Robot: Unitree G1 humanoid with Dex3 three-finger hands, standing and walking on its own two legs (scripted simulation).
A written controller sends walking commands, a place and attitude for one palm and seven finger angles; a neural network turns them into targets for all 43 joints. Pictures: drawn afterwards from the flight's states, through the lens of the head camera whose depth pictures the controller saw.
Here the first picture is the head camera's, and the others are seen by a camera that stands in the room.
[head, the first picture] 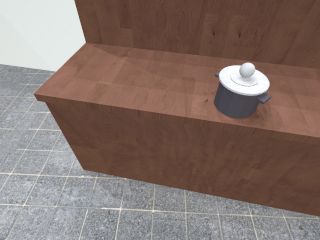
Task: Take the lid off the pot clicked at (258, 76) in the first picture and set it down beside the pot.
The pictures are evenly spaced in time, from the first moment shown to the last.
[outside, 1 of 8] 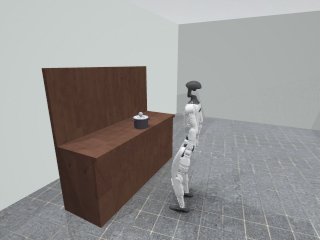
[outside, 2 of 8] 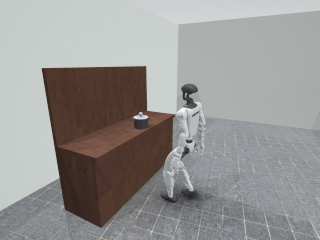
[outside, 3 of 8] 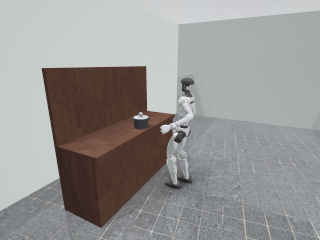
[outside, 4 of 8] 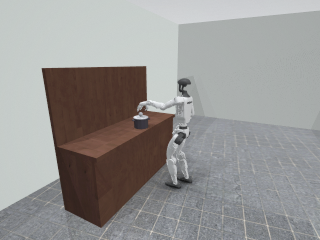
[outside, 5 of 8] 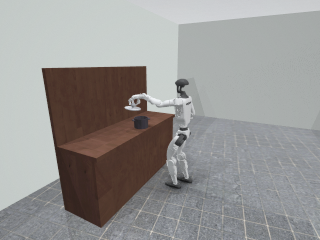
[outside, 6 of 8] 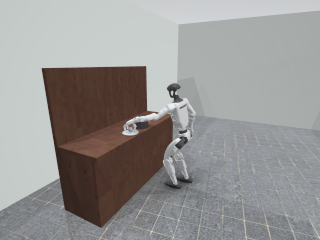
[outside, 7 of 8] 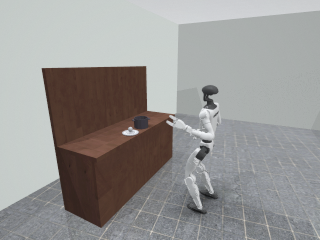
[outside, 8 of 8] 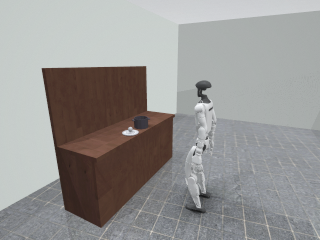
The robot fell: no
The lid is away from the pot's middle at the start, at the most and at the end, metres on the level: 0.00 0.25 0.25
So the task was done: yes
